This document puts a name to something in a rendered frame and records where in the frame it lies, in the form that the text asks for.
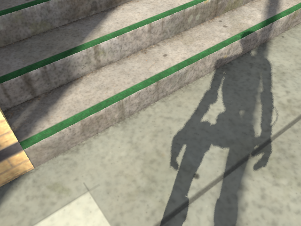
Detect stairs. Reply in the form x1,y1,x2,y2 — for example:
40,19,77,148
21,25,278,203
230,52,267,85
0,0,301,168

